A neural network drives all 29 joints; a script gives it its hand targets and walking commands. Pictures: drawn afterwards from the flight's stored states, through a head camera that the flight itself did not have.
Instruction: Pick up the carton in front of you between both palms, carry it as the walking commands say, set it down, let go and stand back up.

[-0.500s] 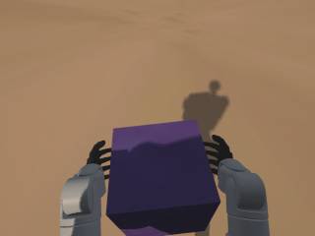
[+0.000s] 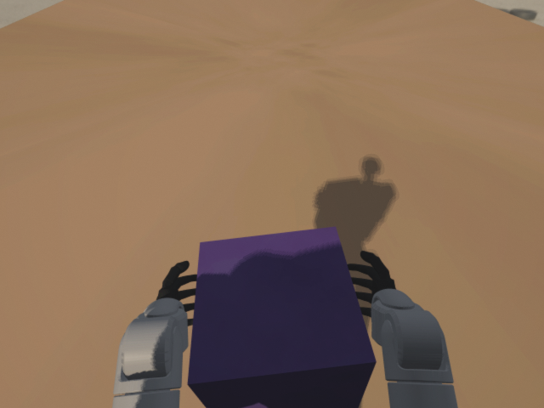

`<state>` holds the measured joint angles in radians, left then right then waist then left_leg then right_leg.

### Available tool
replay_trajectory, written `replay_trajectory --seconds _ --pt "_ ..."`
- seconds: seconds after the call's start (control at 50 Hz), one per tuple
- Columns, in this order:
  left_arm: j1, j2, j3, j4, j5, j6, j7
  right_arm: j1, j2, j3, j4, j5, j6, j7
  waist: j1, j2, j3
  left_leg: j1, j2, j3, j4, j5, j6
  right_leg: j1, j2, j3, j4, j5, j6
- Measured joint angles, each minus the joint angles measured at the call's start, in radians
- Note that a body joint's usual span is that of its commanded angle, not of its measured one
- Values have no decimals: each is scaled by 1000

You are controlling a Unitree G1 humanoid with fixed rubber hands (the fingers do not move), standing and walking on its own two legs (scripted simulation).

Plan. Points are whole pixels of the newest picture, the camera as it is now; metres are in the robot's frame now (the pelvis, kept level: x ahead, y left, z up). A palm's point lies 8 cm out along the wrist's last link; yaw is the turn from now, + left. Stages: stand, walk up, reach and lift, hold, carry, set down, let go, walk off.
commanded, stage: carry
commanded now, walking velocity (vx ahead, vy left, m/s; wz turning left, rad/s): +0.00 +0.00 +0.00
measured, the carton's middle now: (279, 333) +0.27 +0.00 -0.02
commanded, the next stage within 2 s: hold in 1.06 s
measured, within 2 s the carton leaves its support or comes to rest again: neither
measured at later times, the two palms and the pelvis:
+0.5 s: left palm (181, 321) +0.26 +0.14 +0.04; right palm (386, 317) +0.26 -0.16 +0.04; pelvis -0.03 -0.01 +0.00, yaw +0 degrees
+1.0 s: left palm (186, 325) +0.26 +0.13 +0.04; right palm (394, 322) +0.25 -0.17 +0.04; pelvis -0.03 -0.02 +0.00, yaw +0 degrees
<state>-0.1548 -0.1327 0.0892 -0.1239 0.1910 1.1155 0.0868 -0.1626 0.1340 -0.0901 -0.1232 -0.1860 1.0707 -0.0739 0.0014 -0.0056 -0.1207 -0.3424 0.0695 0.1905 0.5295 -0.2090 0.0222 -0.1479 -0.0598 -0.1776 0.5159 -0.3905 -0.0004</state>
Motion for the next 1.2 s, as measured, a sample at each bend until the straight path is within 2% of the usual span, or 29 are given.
replay_trajectory --seconds 0.18,0.38,0.48,0.66,1.06,1.1,1.14,1.2 --pt "-7 -1 9 128 31 -138 -16 5 0 -9 121 -33 -136 16 -1 1 6 -7 8 -3 -23 36 -2 -18 9 -2 -1 23 -10" --pt "-83 -14 86 340 85 -349 -57 -67 11 -86 341 -86 -327 44 -6 4 26 -19 16 -8 -37 65 -6 -38 18 -5 4 39 -21" --pt "-109 -20 117 376 92 -417 -58 -97 18 -110 380 -92 -389 43 -6 4 40 -29 17 -11 -36 72 -8 -52 19 -7 15 39 -24" --pt "-73 -12 85 300 55 -390 -48 -65 11 -81 309 -62 -358 31 -1 1 40 -41 20 -14 -25 69 -12 -65 18 -8 34 28 -28" --pt "-72 -12 85 307 61 -379 -49 -60 10 -74 311 -64 -336 30 -4 2 36 -37 28 -20 -25 73 -23 -63 25 -14 40 25 -39" --pt "-62 -10 89 287 59 -384 -54 -67 12 -75 329 -68 -357 36 9 -9 86 26 -2 -80 -62 85 -18 -16 33 21 14 39 -49" --pt "-39 -6 84 264 53 -392 -63 -69 12 -71 349 -78 -375 40 23 -13 125 88 -25 -159 -106 114 -28 34 50 63 -34 69 -39" --pt "-26 -4 78 265 51 -400 -70 -68 11 -80 366 -79 -384 43 21 -4 148 151 -34 -239 -149 108 -42 82 77 115 -93 110 -38"
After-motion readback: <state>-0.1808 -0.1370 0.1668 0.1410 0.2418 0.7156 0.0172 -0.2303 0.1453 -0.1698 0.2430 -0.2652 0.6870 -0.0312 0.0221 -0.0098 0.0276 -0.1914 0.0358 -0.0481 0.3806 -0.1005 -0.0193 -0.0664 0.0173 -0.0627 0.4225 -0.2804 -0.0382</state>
